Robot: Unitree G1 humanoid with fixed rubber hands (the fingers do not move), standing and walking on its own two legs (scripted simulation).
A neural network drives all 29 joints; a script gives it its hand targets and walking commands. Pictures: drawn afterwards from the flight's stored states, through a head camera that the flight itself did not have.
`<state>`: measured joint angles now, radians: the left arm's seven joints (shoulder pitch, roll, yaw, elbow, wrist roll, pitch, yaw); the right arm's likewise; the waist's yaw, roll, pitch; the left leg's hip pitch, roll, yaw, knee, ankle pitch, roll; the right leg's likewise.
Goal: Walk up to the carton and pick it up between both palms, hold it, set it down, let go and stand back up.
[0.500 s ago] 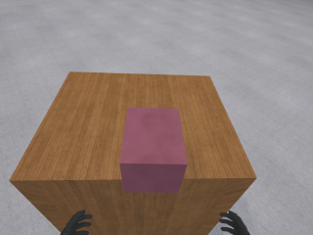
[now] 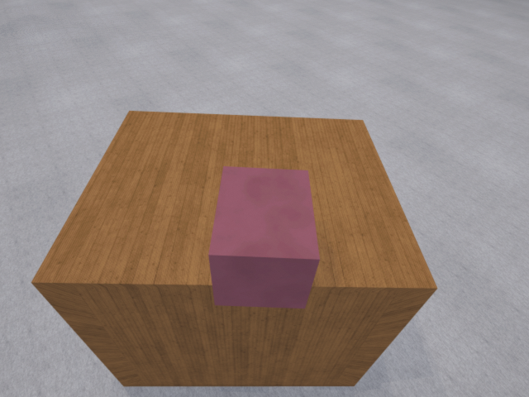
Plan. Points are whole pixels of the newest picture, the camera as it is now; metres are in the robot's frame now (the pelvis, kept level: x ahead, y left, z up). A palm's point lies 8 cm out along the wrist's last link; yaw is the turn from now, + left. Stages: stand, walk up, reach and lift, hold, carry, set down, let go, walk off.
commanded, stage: stand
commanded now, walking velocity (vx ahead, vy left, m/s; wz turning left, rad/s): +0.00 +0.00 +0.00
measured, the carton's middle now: (263, 235) +0.44 +0.01 -0.01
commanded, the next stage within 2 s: none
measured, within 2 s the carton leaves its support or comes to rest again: neither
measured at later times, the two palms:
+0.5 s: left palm out of the picture -0.02 +0.22 -0.14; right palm out of the picture -0.01 -0.21 -0.14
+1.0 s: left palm out of the picture -0.03 +0.20 -0.15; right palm out of the picture -0.04 -0.20 -0.15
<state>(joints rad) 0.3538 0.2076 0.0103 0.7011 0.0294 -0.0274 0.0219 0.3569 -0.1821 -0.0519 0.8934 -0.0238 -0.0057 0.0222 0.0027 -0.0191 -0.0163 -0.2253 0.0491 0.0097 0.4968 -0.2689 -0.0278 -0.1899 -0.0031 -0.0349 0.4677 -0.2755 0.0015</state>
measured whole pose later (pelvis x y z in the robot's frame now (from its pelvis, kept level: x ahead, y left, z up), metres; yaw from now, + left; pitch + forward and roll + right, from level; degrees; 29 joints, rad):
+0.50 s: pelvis +0.00 +0.00 +0.00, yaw +2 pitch -1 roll +0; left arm 0.39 0.15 0.00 0.99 0.01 -0.01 0.04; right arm 0.38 -0.12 -0.03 1.04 -0.02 0.00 -0.02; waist 0.01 0.00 -0.01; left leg -0.19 0.03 -0.01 0.46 -0.25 -0.02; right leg -0.14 -0.02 -0.06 0.43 -0.27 0.01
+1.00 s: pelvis +0.00 +0.00 +0.00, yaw +2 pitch -3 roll +0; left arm 0.36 0.12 -0.01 1.11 0.00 -0.01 0.05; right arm 0.37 -0.10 -0.02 1.13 -0.01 0.00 -0.03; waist -0.01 0.00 0.00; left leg -0.16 0.04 -0.02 0.45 -0.25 -0.03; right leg -0.12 -0.01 -0.07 0.43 -0.27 0.00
